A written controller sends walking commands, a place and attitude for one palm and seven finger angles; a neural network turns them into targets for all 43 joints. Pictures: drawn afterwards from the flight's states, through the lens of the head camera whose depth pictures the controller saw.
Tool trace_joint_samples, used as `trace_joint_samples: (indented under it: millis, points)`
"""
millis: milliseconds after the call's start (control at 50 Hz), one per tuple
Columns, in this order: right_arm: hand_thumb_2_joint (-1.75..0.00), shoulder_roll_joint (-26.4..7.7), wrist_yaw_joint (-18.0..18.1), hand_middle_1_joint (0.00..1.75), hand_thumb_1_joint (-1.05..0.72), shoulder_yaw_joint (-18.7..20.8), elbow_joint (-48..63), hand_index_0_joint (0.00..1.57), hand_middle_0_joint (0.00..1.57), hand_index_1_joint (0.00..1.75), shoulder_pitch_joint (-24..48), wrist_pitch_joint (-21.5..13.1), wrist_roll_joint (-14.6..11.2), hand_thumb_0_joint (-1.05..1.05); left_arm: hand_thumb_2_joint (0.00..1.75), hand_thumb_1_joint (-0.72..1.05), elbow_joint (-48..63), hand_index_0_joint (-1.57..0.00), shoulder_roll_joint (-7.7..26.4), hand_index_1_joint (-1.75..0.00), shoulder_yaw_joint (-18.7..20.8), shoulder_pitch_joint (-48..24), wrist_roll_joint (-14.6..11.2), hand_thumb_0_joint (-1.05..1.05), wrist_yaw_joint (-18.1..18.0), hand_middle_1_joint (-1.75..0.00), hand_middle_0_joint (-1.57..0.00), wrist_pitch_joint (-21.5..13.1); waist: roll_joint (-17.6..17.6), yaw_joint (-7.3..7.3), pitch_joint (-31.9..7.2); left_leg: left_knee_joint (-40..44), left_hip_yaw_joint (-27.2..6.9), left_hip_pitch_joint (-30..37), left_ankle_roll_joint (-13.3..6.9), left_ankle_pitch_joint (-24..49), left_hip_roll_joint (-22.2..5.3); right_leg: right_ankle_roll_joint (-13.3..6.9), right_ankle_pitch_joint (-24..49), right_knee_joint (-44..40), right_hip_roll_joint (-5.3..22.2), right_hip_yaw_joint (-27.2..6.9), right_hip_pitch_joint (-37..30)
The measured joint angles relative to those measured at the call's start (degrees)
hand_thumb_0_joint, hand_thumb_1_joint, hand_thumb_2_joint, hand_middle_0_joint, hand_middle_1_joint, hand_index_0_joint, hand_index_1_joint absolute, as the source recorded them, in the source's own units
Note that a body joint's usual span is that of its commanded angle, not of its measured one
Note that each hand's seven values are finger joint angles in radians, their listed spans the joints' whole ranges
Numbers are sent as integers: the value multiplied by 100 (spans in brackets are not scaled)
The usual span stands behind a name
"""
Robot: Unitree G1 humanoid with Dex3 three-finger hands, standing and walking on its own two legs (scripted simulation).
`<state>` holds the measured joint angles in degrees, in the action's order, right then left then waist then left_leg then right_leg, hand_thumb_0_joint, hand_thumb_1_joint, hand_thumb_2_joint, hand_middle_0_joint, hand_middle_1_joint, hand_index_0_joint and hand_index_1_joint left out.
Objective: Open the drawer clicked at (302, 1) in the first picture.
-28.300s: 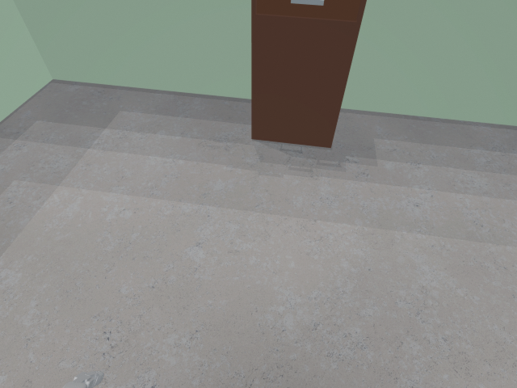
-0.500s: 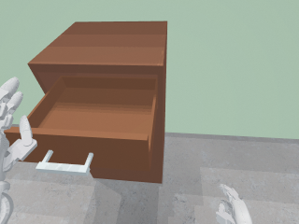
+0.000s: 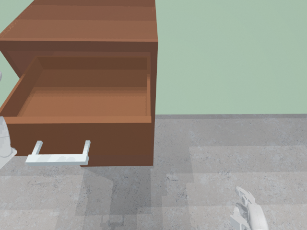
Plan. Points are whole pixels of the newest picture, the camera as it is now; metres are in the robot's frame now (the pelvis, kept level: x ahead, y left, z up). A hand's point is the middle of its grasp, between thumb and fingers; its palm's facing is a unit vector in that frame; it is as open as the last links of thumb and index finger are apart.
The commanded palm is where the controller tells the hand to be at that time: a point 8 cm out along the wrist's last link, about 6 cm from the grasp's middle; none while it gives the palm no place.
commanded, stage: step back with the hand held close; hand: left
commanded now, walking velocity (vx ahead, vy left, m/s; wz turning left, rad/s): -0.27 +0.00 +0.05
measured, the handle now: (60, 152) +0.29 +0.25 +0.05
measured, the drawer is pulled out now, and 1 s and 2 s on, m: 0.29 0.29 0.29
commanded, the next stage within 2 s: stop stepping back and stand still in 0.56 s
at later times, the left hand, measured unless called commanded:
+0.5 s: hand out of the picture +0.09 +0.24 +0.22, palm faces +0.40 -0.74 -0.54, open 7.4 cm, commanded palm +0.02 +0.28 +0.24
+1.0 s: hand out of the picture -0.07 +0.24 +0.24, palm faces +0.51 -0.73 -0.45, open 7.4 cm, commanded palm -0.13 +0.28 +0.24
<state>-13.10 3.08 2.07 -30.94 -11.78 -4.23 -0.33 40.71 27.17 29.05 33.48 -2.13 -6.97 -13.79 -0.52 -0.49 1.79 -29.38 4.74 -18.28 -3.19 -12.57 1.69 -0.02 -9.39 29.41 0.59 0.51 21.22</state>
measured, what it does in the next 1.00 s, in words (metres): walks backwards: right foot, then left foot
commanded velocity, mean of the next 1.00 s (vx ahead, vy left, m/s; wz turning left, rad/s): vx -0.12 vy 0.00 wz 0.01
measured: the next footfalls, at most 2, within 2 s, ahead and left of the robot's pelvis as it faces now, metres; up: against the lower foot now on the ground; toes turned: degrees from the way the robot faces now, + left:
right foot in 0.14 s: +0.01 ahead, -0.11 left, +0.00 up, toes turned +2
left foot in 0.36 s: -0.03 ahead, +0.12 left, +0.00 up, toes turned +2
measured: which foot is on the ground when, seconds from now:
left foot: down 0.00-0.18, up 0.20-0.34, down 0.36-0.62, up 0.64-0.82, down 0.84-1.00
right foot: down 0.00-0.02, up 0.04-0.12, down 0.14-0.44, up 0.46-0.60, down 0.62-0.88, up 0.90-1.00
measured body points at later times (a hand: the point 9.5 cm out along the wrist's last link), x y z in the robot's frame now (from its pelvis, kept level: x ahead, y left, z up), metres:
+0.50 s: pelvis -0.11 +0.00 +0.00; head -0.07 +0.01 +0.45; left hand +0.06 +0.28 +0.25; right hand +0.09 -0.23 -0.07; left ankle -0.07 +0.12 -0.73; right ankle -0.07 -0.11 -0.72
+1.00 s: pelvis -0.25 -0.01 +0.00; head -0.27 +0.00 +0.45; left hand -0.10 +0.28 +0.26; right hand -0.11 -0.25 -0.08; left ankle -0.22 +0.11 -0.73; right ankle -0.22 -0.11 -0.72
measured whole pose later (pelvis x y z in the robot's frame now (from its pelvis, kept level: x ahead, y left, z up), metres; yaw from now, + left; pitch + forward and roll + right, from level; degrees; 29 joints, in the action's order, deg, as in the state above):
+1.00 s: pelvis -0.25 -0.01 +0.00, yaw +3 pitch -1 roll +0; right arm -11.9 3.9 -0.1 -35.2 -18.0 -6.9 -0.7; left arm 37.2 24.7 28.1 31.1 -0.9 -9.6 -13.0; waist -0.7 -2.3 -2.8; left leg -30.5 0.6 -16.2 -1.1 -15.7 -0.6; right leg 0.0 -20.1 35.9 -0.7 2.9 17.9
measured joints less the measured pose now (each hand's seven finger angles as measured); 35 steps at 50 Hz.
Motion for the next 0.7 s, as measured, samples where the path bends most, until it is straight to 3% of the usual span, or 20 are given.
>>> trace_joint_samples:
  millis: [100,160,220,280,380,420,480,520,580,640,700]
  points:
    - [-90,170,85,29,-90,-64,-81,20,20,30,-162,-244,206,1,89,89,21,-21,-175,-31,19,-146,103,1,-195,-30,-22,-77,-22,5,-118,-264,-116,-289,-29,7,91,-23,-939,987,-71,-108,-11]
    - [-90,230,90,29,-90,-144,-225,20,20,30,-98,-330,230,1,89,89,-39,-21,-387,-31,20,-267,75,1,-317,-30,-22,-103,51,85,-191,-426,-131,-543,21,31,28,-106,-1181,608,-159,-107,-310]
    - [-90,200,-1,29,-90,-165,-369,20,20,30,81,-252,70,1,89,89,-163,-21,-588,-31,-149,-509,23,1,-258,-30,-22,-67,253,100,-86,-805,-317,-654,198,-124,-83,-172,-761,398,-306,-40,-317]
    - [-90,228,-52,30,-90,-170,-375,20,20,30,109,-152,-28,1,89,89,-167,-21,-543,-31,-251,-543,23,1,-165,-30,-21,-11,112,50,-130,-1502,-457,-626,302,-816,-9,-164,-580,264,-213,-84,-273]
    - [-90,145,3,30,-90,-150,-166,20,20,30,172,-143,-33,1,89,89,8,-21,-264,-31,-169,-355,39,1,-101,-30,-22,-8,8,-128,-103,-145,-446,35,323,-275,-191,-37,-341,204,-123,-38,-18]
    - [-90,173,-13,29,-90,-101,-158,20,20,30,279,-135,-36,1,89,89,46,-21,-77,-31,-38,-295,17,1,-75,-30,-22,-17,-147,-63,27,-110,-336,-17,277,-173,-116,0,-36,215,-50,-133,81]
    - [-90,215,-63,29,-90,-80,-86,20,20,30,311,-213,47,1,89,89,108,-21,78,-31,148,-125,-45,1,-35,-30,-22,-22,-200,16,64,-93,-224,-127,234,11,-143,32,-739,989,-71,-141,354]
    - [-90,230,-94,29,-90,-87,-91,20,20,30,269,-330,59,1,89,89,151,-21,29,-31,132,-107,-66,1,-50,-30,-22,-21,-113,67,49,-89,-238,-204,237,114,-231,50,-1111,1314,-141,-58,309]
    - [-90,252,-143,29,-90,-150,-136,20,20,30,228,-421,35,1,89,89,179,-21,-110,-31,56,-188,-58,1,-90,-30,-22,-18,-26,146,9,-115,-241,-356,294,264,-343,78,-1059,979,-142,101,-98]
    - [-90,229,-174,29,-90,-224,-174,20,20,30,322,-387,12,1,89,89,104,-21,-237,-31,8,-393,-34,1,-79,-30,-22,-44,49,211,30,-388,-250,-710,375,231,-446,-97,-850,405,-193,132,-317]
    - [-90,206,-168,30,-90,-181,-314,20,20,30,394,-253,-46,1,89,89,33,-21,-322,-31,-206,-579,-3,1,-57,-30,-22,-10,50,123,125,-1704,-496,-1120,432,-722,-231,-228,-503,328,-170,189,-151]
